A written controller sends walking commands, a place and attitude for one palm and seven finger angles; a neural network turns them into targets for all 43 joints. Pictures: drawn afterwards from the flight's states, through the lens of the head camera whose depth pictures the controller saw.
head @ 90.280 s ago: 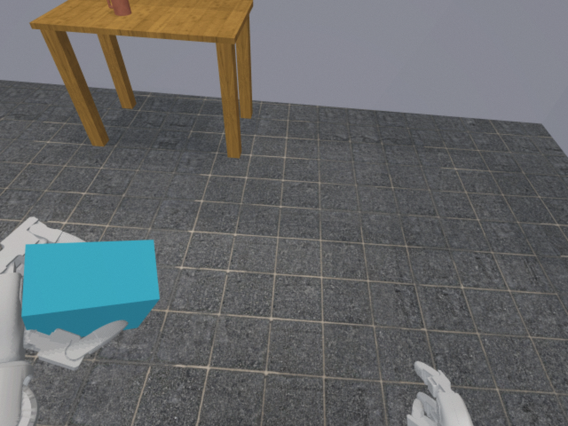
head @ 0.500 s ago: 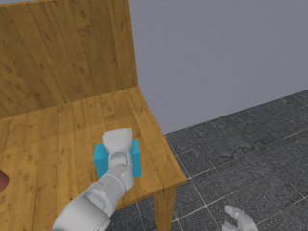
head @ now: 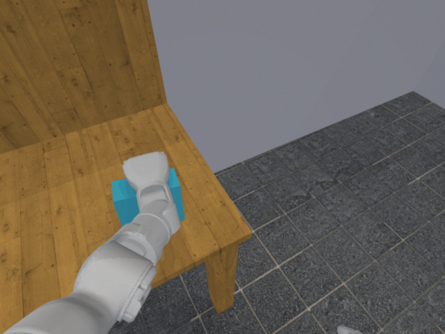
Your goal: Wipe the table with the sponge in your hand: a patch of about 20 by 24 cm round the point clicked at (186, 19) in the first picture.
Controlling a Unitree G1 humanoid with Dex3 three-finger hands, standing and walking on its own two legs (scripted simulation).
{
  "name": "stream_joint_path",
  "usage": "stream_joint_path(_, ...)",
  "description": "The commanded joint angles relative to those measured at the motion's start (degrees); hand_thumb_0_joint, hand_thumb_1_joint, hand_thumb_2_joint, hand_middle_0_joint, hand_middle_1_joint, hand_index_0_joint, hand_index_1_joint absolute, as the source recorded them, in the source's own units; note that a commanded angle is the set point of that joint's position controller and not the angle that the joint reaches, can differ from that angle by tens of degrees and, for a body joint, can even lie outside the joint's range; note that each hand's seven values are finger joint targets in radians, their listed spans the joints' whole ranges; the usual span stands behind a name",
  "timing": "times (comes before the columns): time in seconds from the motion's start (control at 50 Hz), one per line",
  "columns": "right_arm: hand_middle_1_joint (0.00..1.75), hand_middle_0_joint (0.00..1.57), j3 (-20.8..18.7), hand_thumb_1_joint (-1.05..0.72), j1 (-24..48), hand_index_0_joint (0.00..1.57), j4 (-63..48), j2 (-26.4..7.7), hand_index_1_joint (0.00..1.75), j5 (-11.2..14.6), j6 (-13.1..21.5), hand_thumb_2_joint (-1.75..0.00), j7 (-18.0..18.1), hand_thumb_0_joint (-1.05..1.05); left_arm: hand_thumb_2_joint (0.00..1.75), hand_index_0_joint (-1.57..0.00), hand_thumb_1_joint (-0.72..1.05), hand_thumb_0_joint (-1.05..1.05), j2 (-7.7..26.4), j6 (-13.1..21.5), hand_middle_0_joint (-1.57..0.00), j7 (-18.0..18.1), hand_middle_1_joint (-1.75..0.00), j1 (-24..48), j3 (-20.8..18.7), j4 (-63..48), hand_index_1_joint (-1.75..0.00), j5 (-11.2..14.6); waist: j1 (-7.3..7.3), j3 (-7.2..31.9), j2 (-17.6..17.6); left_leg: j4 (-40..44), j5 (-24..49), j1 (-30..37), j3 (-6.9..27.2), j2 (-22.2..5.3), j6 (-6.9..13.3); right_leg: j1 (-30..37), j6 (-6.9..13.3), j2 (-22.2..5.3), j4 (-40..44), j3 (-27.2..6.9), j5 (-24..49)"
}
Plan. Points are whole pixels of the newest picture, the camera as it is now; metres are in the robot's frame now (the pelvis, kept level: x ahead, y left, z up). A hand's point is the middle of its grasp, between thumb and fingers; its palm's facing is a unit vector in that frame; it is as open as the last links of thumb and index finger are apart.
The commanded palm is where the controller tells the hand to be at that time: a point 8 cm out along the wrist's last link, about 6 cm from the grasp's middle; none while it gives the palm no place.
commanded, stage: wipe forward along the third lane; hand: left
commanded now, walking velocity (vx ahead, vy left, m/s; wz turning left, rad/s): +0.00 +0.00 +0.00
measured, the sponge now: (151, 206) +0.40 +0.16 -0.04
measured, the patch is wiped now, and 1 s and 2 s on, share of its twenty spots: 0.90 1.00 1.00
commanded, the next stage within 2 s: wipe back along the third lane in 0.88 s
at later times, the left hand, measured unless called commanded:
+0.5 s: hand (147, 171) +0.46 +0.16 +0.01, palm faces -0.10 -0.01 -0.99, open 10.5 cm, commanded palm +0.46 +0.17 +0.04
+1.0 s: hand (141, 156) +0.51 +0.18 +0.01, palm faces -0.11 -0.01 -0.99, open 10.5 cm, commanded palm +0.49 +0.18 +0.04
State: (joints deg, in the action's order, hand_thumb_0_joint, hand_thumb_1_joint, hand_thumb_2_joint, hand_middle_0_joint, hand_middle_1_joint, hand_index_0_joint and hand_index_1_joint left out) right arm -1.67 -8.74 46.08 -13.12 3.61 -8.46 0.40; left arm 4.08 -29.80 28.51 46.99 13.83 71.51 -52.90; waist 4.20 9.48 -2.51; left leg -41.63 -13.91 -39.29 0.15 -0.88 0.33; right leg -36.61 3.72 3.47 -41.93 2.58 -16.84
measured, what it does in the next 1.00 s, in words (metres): stands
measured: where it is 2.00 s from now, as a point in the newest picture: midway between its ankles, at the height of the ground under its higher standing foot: outside the picture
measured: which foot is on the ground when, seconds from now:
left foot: down 0.00-1.00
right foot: down 0.00-1.00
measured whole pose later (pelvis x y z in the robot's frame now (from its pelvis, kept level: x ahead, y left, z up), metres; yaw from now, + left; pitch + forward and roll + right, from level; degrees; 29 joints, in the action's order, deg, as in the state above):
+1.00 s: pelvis +0.02 +0.03 -0.01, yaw -2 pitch +20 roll -3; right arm -0.3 -12.7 44.9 -13.6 2.0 -4.7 -2.5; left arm 12.2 -29.8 26.8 62.2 7.5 82.1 -55.0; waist 9.2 10.7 -2.9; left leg -47.6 -17.5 -50.2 -0.5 -1.1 2.2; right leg -46.0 1.5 3.8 -44.1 1.7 -18.2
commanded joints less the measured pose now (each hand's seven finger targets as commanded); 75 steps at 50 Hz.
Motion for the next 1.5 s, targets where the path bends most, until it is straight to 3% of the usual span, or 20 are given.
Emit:
stream_joint_path(0.0, 0.3, 0.2, -1.8, -0.9, 4.4, 0.2, -6.5, -7.2, 0.3, 0.1, 3.3, -0.9, 0.5, 0.0, 1.3, -1.2, 0.1, 0.0, 10.5, -1.2, -1.2, 2.4, -1.6, 23.7, -1.5, -4.2, -1.6, -0.5, 1.75, 12.3, 7.8, 4.5, -9.1, 4.2, -1.0, 1.0, 1.8, 3.9, -2.6, -2.4, 11.3, -4.7, -8.1)
stream_joint_path(0.02, 0.3, 0.2, -1.8, -0.9, 3.6, 0.2, -6.1, -7.6, 0.3, 0.1, 3.5, -0.9, 0.6, 0.0, 1.3, -1.2, 0.1, 0.0, 12.4, -1.3, -1.2, 2.5, -1.6, 24.1, -2.2, -3.4, -1.6, -0.6, 1.88, 12.5, 8.5, 4.1, -9.3, 3.7, -1.1, 0.8, 1.8, 3.8, -2.7, -2.4, 11.1, -5.0, -8.5)
stream_joint_path(0.12, 0.3, 0.2, -1.8, -0.9, 1.4, 0.2, -5.7, -7.9, 0.3, -0.1, 4.8, -0.9, 0.1, 0.0, 1.3, -1.2, 0.1, 0.0, 12.2, -0.9, -1.2, 2.3, -1.6, 26.3, -1.7, -2.2, -1.6, -1.1, 2.57, 13.6, 5.9, 3.5, -9.5, 3.1, -0.8, 0.7, 1.9, 2.2, -2.5, -2.0, 9.7, -4.4, -7.1)
stream_joint_path(0.24, 0.3, 0.2, -1.6, -0.9, -0.3, 0.2, -5.6, -8.6, 0.3, -0.4, 5.6, -0.9, 0.0, 0.0, 1.3, -1.2, 0.1, 0.0, 16.1, -0.8, -1.2, 2.2, -1.6, 27.5, -3.6, -0.1, -1.6, -1.4, 3.24, 14.4, 7.3, 2.6, -9.4, 1.0, -0.8, 0.4, 2.2, 2.3, -2.8, -1.9, 9.3, -4.6, -6.1)
stream_joint_path(0.3, 0.3, 0.2, -1.7, -0.9, -0.7, 0.2, -5.6, -8.4, 0.3, -0.4, 5.9, -0.9, -0.3, 0.0, 1.3, -1.2, 0.1, 0.0, 15.2, -0.8, -1.2, 2.1, -1.6, 29.0, -3.3, 0.0, -1.6, -1.6, 3.7, 15.0, 4.9, 2.4, -8.6, 1.7, -0.6, 0.2, 2.1, 1.5, -2.6, -1.8, 8.5, -4.1, -4.0)
stream_joint_path(0.4, 0.3, 0.2, -1.5, -0.9, -1.5, 0.2, -5.6, -8.6, 0.3, -0.5, 6.1, -0.9, -0.7, 0.0, 1.3, -1.2, 0.1, 0.0, 15.6, -1.1, -1.2, 1.9, -1.6, 30.6, -3.5, 0.7, -1.6, -1.2, 4.23, 15.7, 5.3, 2.2, -7.5, 1.8, -0.3, 0.1, 2.3, 1.6, -2.7, -1.6, 8.3, -3.7, -1.4)
stream_joint_path(0.44, 0.3, 0.2, -1.4, -0.9, -2.3, 0.2, -5.4, -9.0, 0.3, -0.6, 6.1, -0.9, -0.7, 0.0, 1.3, -1.2, 0.1, 0.0, 17.5, -1.2, -1.2, 1.9, -1.6, 30.1, -4.2, 1.7, -1.6, -1.8, 4.34, 15.9, 5.8, 1.7, -7.2, 1.2, -0.4, 0.0, 2.3, 1.7, -2.8, -1.7, 8.1, -3.9, -0.6)
stream_joint_path(0.52, 0.3, 0.2, -1.5, -0.9, -3.3, 0.2, -5.1, -9.2, 0.3, -0.9, 6.1, -0.9, -0.9, 0.0, 1.3, -1.2, 0.1, 0.0, 17.6, -1.0, -1.2, 1.6, -1.6, 32.0, -3.9, 2.2, -1.6, -3.0, 5.15, 16.6, 4.9, 1.1, -5.8, 1.7, -0.1, -0.2, 2.4, 0.7, -2.6, -1.6, 7.2, -3.5, 1.9)
stream_joint_path(0.66, 0.3, 0.2, -1.4, -0.9, -4.5, 0.2, -5.2, -9.4, 0.3, -1.0, 5.7, -0.9, -1.3, 0.0, 1.3, -1.2, 0.1, 0.0, 18.5, -1.5, -1.2, 1.1, -1.6, 33.5, -4.6, 3.1, -1.6, -2.7, 5.38, 18.2, 3.6, 0.5, -2.8, 2.4, 0.0, -0.4, 2.4, 1.3, -2.5, -1.5, 6.4, -3.0, 6.0)
stream_joint_path(0.7, 0.3, 0.2, -1.6, -0.9, -4.5, 0.2, -5.3, -9.3, 0.3, -1.1, 5.6, -0.9, -1.5, 0.0, 1.3, -1.2, 0.1, 0.0, 17.0, -1.3, -1.2, 0.8, -1.6, 33.5, -4.0, 2.8, -1.6, -2.8, 5.53, 19.7, 2.6, 0.0, -0.6, 3.4, 0.0, -0.4, 2.4, 1.4, -2.3, -1.4, 5.7, -2.9, 8.5)
stream_joint_path(0.8, 0.3, 0.2, -1.7, -0.9, -5.7, 0.2, -5.3, -9.7, 0.3, -1.3, 5.3, -0.9, -1.9, 0.0, 1.3, -1.2, 0.1, 0.0, 18.7, -0.9, -1.2, 0.6, -1.6, 33.4, -5.3, 3.4, -1.6, -3.1, 5.56, 20.2, 3.0, -0.7, 1.1, 2.9, 0.1, -0.5, 2.3, 1.8, -2.2, -1.3, 5.0, -2.7, 11.1)
stream_joint_path(0.94, 0.3, 0.2, -1.7, -0.9, -7.3, 0.2, -4.8, -10.4, 0.3, -1.7, 5.3, -0.9, -2.3, 0.0, 1.3, -1.2, 0.1, 0.0, 21.0, -0.9, -1.2, 1.0, -1.6, 36.9, -5.9, 4.8, -1.6, -4.8, 6.69, 19.1, 1.9, -1.4, 0.0, 2.4, 0.9, -0.9, 2.4, -2.6, -1.9, -0.8, 4.3, -1.9, 7.5)
stream_joint_path(0.96, 0.3, 0.2, -1.7, -0.9, -7.2, 0.2, -4.9, -10.3, 0.3, -1.8, 5.3, -0.9, -2.3, 0.0, 1.3, -1.2, 0.1, 0.0, 20.0, -1.0, -1.2, 1.0, -1.6, 36.9, -5.1, 5.0, -1.6, -4.9, 6.89, 19.2, 1.3, -1.7, 0.3, 2.5, 0.7, -0.9, 2.5, -2.8, -1.9, -0.8, 4.2, -2.2, 7.9)
stream_joint_path(1.04, 0.3, 0.2, -2.1, -0.9, -7.0, 0.2, -6.0, -9.7, 0.3, -1.6, 5.3, -0.9, -3.2, 0.0, 1.3, -1.2, 0.1, 0.0, 15.8, -1.0, -1.2, 0.8, -1.6, 31.1, -4.5, 4.5, -1.6, -2.6, 4.73, 22.8, 1.2, -1.3, 2.4, 4.7, 0.6, -0.9, 2.2, -0.4, -1.8, -0.5, 4.1, -1.7, 9.5)
stream_joint_path(1.14, 0.3, 0.2, -2.0, -0.9, -6.0, 0.2, -5.9, -9.7, 0.3, -1.0, 4.7, -0.9, -3.5, 0.0, 1.3, -1.2, 0.1, 0.0, 14.4, -1.6, -1.2, 0.6, -1.6, 28.9, -3.6, 3.9, -1.6, -1.2, 4.16, 20.0, 3.3, 0.8, 0.6, 5.2, 0.8, -1.1, 2.1, 0.2, -1.9, -0.5, 5.6, -1.4, 6.8)
stream_joint_path(1.2, 0.3, 0.2, -2.3, -0.9, -4.9, 0.2, -5.6, -9.0, 0.3, -0.9, 4.5, -0.9, -3.9, 0.0, 1.3, -1.2, 0.1, 0.0, 9.6, -2.1, -1.2, 0.6, -1.6, 29.3, -0.8, 2.4, -1.6, -0.9, 3.95, 19.6, 0.4, 2.0, 1.5, 8.8, 1.3, -1.4, 1.8, -1.4, -1.4, -0.3, 5.7, -0.7, 5.9)
stream_joint_path(1.22, 0.3, 0.2, -2.4, -0.9, -4.9, 0.2, -5.6, -9.0, 0.3, -0.9, 4.4, -0.9, -4.1, 0.0, 1.3, -1.2, 0.1, 0.0, 9.5, -2.2, -1.2, 0.8, -1.6, 27.2, -1.3, 2.6, -1.6, -0.8, 3.04, 19.8, 0.4, 2.2, 2.1, 9.5, 1.4, -1.4, 1.7, -1.3, -1.2, -0.1, 5.7, -0.5, 5.9)
stream_joint_path(1.3, 0.3, 0.2, -2.6, -0.9, -3.0, 0.2, -5.8, -8.3, 0.3, -0.9, 3.7, -0.9, -4.6, 0.0, 1.3, -1.2, 0.1, 0.0, 4.3, -2.2, -1.2, 1.0, -1.6, 24.0, 0.7, 0.8, -1.6, 1.1, 2.14, 20.7, 1.7, 3.0, 5.2, 12.4, 1.5, -1.4, 1.4, 0.7, -1.0, 0.0, 6.3, -0.1, 8.5)
stream_joint_path(1.36, 0.3, 0.2, -2.6, -0.9, -2.0, 0.2, -5.4, -8.1, 0.3, -0.8, 3.0, -0.9, -4.8, 0.0, 1.3, -1.2, 0.1, 0.0, 3.0, -2.4, -1.2, 1.2, -1.6, 22.1, 1.6, -0.1, -1.6, 1.7, 1.63, 19.6, 3.4, 3.6, 7.0, 13.5, 1.3, -1.5, 1.3, 2.3, -1.0, -0.1, 7.0, 0.0, 10.6)
stream_joint_path(1.48, 0.3, 0.2, -3.1, -0.9, 1.1, 0.2, -5.4, -7.2, 0.3, -0.8, 1.4, -0.9, -5.5, 0.0, 1.3, -1.2, 0.1, 0.0, -3.5, -2.3, -1.2, 1.1, -1.6, 17.8, 5.1, -2.9, -1.6, 2.4, 0.28, 19.1, 3.5, 4.4, 13.0, 18.3, 1.4, -1.6, 0.9, 4.6, -0.4, -0.3, 7.8, 0.4, 15.6)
